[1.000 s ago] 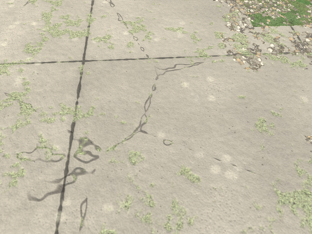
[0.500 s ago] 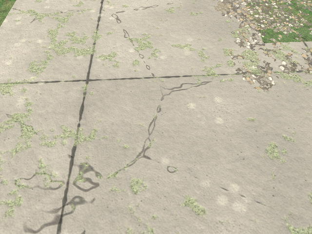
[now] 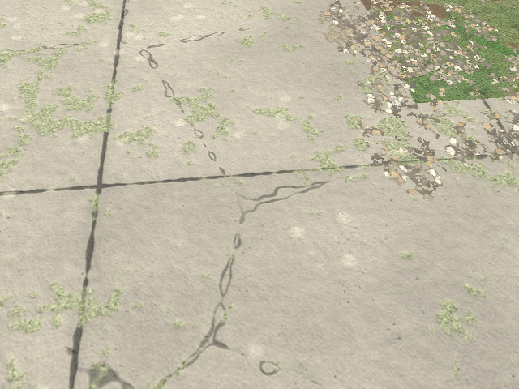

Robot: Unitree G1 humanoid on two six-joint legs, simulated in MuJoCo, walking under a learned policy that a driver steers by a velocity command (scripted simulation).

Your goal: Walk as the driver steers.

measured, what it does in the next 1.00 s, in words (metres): walks ahead, turning left: right foot, then left foot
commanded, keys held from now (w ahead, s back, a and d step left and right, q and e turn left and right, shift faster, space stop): w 0.34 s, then w+q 0.38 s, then q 0.28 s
